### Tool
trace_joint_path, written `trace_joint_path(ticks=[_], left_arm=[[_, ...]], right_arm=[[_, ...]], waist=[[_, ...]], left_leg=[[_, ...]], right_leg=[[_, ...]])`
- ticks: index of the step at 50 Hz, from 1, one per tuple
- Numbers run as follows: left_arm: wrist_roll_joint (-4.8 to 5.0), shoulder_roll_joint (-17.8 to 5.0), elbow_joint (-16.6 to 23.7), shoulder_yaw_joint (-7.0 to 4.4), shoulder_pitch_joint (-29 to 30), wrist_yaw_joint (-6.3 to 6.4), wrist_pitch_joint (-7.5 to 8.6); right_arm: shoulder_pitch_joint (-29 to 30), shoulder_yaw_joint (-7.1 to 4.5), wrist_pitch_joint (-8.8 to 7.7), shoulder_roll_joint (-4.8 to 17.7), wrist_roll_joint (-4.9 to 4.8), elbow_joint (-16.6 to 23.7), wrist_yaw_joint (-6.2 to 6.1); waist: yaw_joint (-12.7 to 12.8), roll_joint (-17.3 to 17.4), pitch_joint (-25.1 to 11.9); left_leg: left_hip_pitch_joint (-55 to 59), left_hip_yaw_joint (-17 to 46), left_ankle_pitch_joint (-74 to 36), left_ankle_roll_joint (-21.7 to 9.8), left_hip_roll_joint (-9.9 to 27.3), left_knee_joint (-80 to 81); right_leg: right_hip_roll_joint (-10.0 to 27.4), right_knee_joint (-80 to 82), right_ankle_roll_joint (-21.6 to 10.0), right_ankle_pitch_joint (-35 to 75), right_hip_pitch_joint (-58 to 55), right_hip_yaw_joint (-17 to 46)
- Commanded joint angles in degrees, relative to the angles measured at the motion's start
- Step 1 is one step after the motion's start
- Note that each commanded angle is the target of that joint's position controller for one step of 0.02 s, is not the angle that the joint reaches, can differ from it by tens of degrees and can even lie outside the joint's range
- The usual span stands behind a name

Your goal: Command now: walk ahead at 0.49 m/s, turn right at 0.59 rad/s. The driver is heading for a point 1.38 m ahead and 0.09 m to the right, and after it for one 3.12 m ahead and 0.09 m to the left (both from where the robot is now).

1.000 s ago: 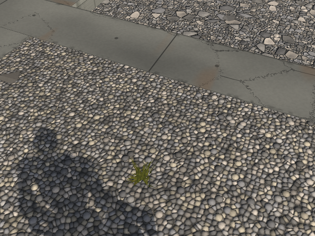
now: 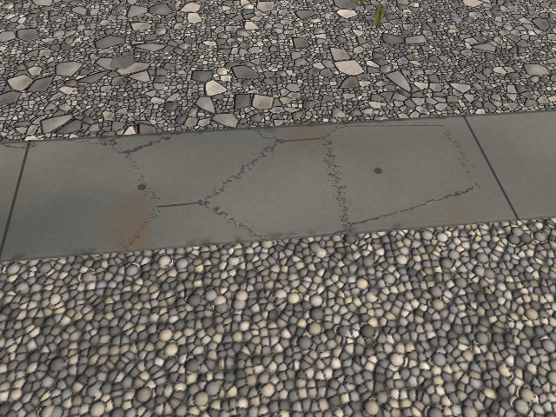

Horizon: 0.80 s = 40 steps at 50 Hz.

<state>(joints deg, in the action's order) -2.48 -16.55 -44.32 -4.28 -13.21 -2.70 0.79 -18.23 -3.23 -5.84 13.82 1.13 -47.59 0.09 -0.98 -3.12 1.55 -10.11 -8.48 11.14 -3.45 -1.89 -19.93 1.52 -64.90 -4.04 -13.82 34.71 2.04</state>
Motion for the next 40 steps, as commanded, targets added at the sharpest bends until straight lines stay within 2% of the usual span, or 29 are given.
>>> trace_joint_path(ticks=[1, 4, 6, 10, 12, 13, 14, 15, 16, 17, 18, 19, 20, 21, 22, 23, 25, 28, 30, 35, 37, 40], left_arm=[[-0.02, -0.04, 4.14, 0.49, 1.06, -0.92, -0.10], [0.39, 0.99, 5.99, 1.28, 7.00, -1.49, 0.27], [0.45, 1.44, 7.47, 1.77, 11.67, -2.01, 0.49], [0.10, 0.96, 9.60, 1.94, 16.95, -2.27, 0.50], [-0.25, 0.30, 9.49, 1.58, 15.57, -1.76, 0.46], [-0.46, -0.27, 8.57, 1.24, 12.28, -1.43, 0.63], [-0.71, -1.38, 6.37, 0.55, 5.20, -0.96, 1.12], [-1.36, -3.70, 2.85, -0.63, -4.98, -0.12, 1.62], [-1.88, -9.64, 2.27, -2.12, -10.30, 0.98, 1.78], [0.50, -11.68, 2.50, -2.58, -12.28, 1.62, 1.22], [0.97, -10.14, 1.32, -2.31, -10.69, 2.29, 0.80], [1.41, -7.57, 0.70, -1.65, -7.45, 2.58, 1.22], [1.43, -5.13, 0.38, -0.91, -4.78, 2.52, 1.71], [1.76, -3.51, 0.06, -0.26, -2.85, 2.48, 2.19], [1.70, -2.34, -0.03, 0.21, -1.90, 2.32, 2.79], [1.67, -2.00, -0.54, 0.38, -2.56, 2.17, 3.49], [1.80, -3.08, -2.05, 0.15, -4.06, 2.03, 4.33], [1.54, -3.05, -3.98, 0.29, -7.33, 2.08, 4.80], [1.49, -2.59, -4.74, 0.63, -8.22, 2.21, 5.09], [1.37, -2.31, -7.03, 1.32, -10.82, 3.29, 5.55], [1.20, -2.90, -8.37, 1.40, -12.26, 3.89, 5.31], [0.82, -5.41, -9.09, 1.10, -11.11, 4.71, 4.83]], right_arm=[[-1.10, -0.63, -1.36, 4.37, -0.10, 1.99, 0.24], [-2.60, -0.56, -1.13, 4.72, -0.07, 0.94, 0.28], [-4.25, -0.66, -0.93, 5.64, -0.14, 0.26, -0.01], [-8.24, -1.00, 0.30, 7.59, -0.02, -1.82, -0.89], [-9.04, -1.21, 1.22, 9.09, 0.06, -2.77, -1.35], [-9.77, -1.26, 1.76, 9.82, 0.08, -3.38, -1.51], [-9.91, -1.18, 2.25, 10.29, -0.05, -3.63, -1.57], [-9.29, -0.83, 2.41, 9.77, -0.15, -2.94, -1.49], [-10.65, 0.73, 2.03, 3.88, -1.28, 0.79, -0.51], [-8.40, -0.02, 1.71, 6.23, -1.13, 2.61, -0.01], [-1.44, -0.60, 1.62, 7.92, -0.97, 3.82, 0.04], [-0.02, 0.14, 0.95, 6.31, -1.43, 4.09, 0.19], [-0.96, 0.23, 1.04, 5.65, -0.95, 2.97, 0.28], [-2.69, 0.27, 1.96, 5.19, 0.22, 2.15, 0.47], [-5.41, 0.40, 3.11, 4.41, 0.80, 0.60, 0.78], [-6.22, 0.32, 3.88, 4.11, 0.93, -0.07, 1.19], [-4.52, 0.14, 4.50, 3.61, 0.67, -0.05, 1.86], [2.54, -0.12, 4.66, 3.73, 0.12, 1.62, 1.98], [5.67, -0.10, 4.43, 3.53, -0.03, 2.40, 1.98], [13.79, 0.86, 3.87, 2.29, 0.52, 4.88, 2.68], [15.89, 1.11, 3.70, 2.04, 0.68, 6.10, 2.95], [11.65, 0.58, 3.72, 3.14, 0.67, 5.58, 2.54]], waist=[[1.29, 6.66, 0.77], [0.33, 6.74, 1.78], [-0.98, 7.02, 2.59], [-2.54, 7.12, 3.97], [-1.41, 8.24, 2.23], [0.06, 8.85, -0.09], [3.11, 8.49, -4.09], [7.61, 6.00, -9.78], [7.75, -5.21, -18.03], [7.75, -7.11, -22.76], [7.95, -0.19, -15.03], [5.73, 0.60, -8.52], [2.90, 3.22, -5.08], [0.44, 2.88, -3.28], [-0.83, 1.88, -3.53], [-1.15, 1.70, -3.49], [-1.36, 1.09, -1.54], [0.75, 0.56, 2.15], [1.40, 0.32, 3.13], [3.57, 0.33, 5.09], [3.93, 0.41, 5.52], [1.14, -1.71, 1.68]], left_leg=[[2.58, 10.08, -11.44, -6.69, 16.83, 12.10], [3.13, 3.71, -16.00, -5.22, 14.86, 11.44], [3.86, 1.07, -17.44, -4.55, 14.89, 11.18], [11.41, -1.51, -23.71, -3.90, 16.98, 8.30], [14.73, -3.84, -40.52, -3.18, 17.52, 1.37], [15.24, -4.51, -48.75, -3.08, 17.74, -4.96], [13.30, -5.37, -50.61, -2.76, 17.54, -14.50], [4.77, -6.18, -41.29, -1.57, 16.26, -27.58], [-17.22, -6.29, -6.93, 1.17, 11.40, -47.83], [-28.28, 1.90, 19.95, 2.72, 2.57, -60.74], [-33.60, 7.44, 13.04, 2.22, 5.99, -60.76], [-32.15, 7.73, 8.89, 1.82, 7.69, -56.63], [-28.40, 8.19, 7.35, 1.76, 9.37, -51.18], [-24.58, 8.47, 7.02, 2.15, 9.99, -47.98], [-21.20, 8.44, 6.40, 2.40, 9.98, -46.48], [-20.20, 8.00, 5.79, 2.49, 9.43, -46.19], [-22.20, 8.15, 2.16, 2.50, 9.27, -44.20], [-28.54, 9.93, -4.37, 2.39, 8.47, -39.34], [-30.29, 10.86, -8.29, 2.05, 7.12, -34.47], [-29.50, 5.96, -13.63, 0.32, 5.50, -21.89], [-28.70, 3.76, -11.06, -1.14, 4.53, -17.87], [-20.70, -0.20, -2.60, -4.63, -0.24, -15.50]], right_leg=[[2.81, 2.07, 0.66, 5.95, 6.96, 1.64], [2.44, 11.83, 0.76, 13.04, 5.78, -1.27], [2.17, 18.67, 0.26, 15.05, 3.38, -4.13], [0.74, 26.86, -1.80, 8.77, 1.56, -8.01], [-2.61, 29.40, -3.81, 2.47, -3.30, -10.34], [-4.88, 30.65, -5.10, -0.35, -8.35, -10.75], [-7.12, 33.65, -6.65, -0.46, -17.37, -10.39], [-5.67, 36.30, -8.66, 0.69, -32.33, -6.31], [12.36, 37.72, -14.21, -7.21, -52.85, 18.44], [21.92, 46.70, -18.82, 0.68, -56.68, 41.35], [18.64, 46.51, -16.45, 8.83, -52.61, 29.79], [16.45, 47.15, -14.77, 16.60, -43.95, 21.99], [13.34, 48.47, -11.92, 20.74, -37.15, 16.58], [10.78, 49.91, -10.32, 22.79, -32.02, 12.66], [9.78, 51.41, -9.50, 23.22, -29.22, 9.76], [9.25, 52.59, -9.51, 24.75, -28.06, 8.32], [8.58, 55.30, -8.87, 23.88, -26.74, 5.19], [8.22, 57.87, -7.17, 22.24, -28.24, 1.50], [8.09, 58.23, -6.09, 23.04, -30.05, -1.09], [9.48, 58.37, -4.52, 28.71, -35.72, -6.36], [10.50, 56.07, -3.96, 34.43, -39.64, -7.86], [11.39, 44.95, -2.64, 59.24, -43.75, -10.57]])
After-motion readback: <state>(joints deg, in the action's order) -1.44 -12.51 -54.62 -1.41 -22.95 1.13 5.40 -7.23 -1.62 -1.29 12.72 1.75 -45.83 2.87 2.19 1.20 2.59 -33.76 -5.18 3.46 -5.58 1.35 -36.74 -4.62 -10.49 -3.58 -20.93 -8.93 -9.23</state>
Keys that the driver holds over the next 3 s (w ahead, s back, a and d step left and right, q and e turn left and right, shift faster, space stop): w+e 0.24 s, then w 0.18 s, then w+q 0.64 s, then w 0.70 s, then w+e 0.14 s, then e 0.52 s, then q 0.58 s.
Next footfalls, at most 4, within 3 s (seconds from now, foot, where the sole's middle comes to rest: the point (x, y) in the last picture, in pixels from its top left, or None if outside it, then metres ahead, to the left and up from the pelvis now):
0.30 right None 0.31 -0.13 -0.78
0.86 left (287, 355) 0.64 -0.03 -0.78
1.38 right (328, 249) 0.96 -0.16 -0.78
1.92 left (248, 190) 1.19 0.08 -0.78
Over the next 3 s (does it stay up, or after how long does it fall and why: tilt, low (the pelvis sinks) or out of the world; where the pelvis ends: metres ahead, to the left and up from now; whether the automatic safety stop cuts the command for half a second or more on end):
stays up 1.13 0.00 0.00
